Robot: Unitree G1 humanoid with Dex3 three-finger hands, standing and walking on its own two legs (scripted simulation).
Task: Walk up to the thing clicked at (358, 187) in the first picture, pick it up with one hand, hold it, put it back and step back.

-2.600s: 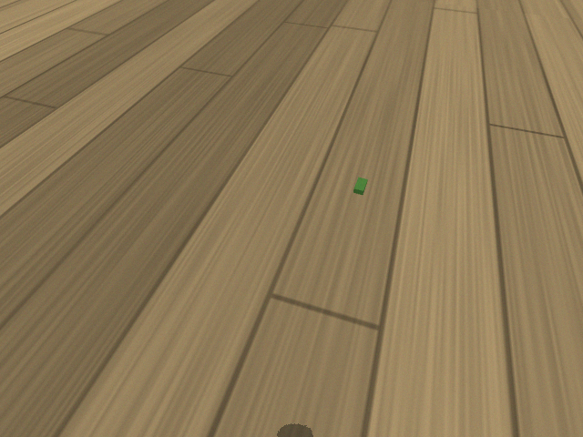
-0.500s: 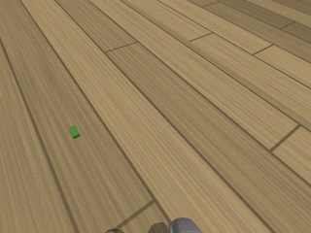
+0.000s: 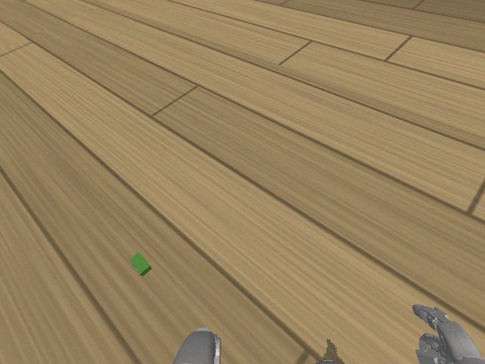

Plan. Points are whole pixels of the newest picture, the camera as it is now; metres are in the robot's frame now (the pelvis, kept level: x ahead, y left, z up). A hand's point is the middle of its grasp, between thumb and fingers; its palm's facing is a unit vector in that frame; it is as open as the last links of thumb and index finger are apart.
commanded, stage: walk up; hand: left
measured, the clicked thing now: (140, 264) +0.63 +0.53 -0.72
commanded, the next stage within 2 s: none
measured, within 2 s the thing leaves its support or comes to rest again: neither
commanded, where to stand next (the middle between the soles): +0.17 +0.63 m, yaw -45 degrees
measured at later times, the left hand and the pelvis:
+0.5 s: hand out of the picture +0.20 +0.50 -0.11, palm faces -0.27 -0.74 -0.62, open 7.4 cm; pelvis +0.06 +0.22 -0.01, yaw -15 degrees
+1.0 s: hand out of the picture +0.31 +0.73 -0.12, palm faces -0.42 -0.69 -0.58, open 7.4 cm; pelvis +0.08 +0.49 +0.00, yaw -28 degrees
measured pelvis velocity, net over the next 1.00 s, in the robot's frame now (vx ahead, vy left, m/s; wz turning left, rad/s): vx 0.08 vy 0.49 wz -0.48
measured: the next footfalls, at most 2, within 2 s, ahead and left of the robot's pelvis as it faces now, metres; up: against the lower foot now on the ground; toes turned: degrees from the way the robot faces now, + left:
left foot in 0.10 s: +0.15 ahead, +0.25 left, +0.00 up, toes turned -2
right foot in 0.42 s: +0.13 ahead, +0.09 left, +0.00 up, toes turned -19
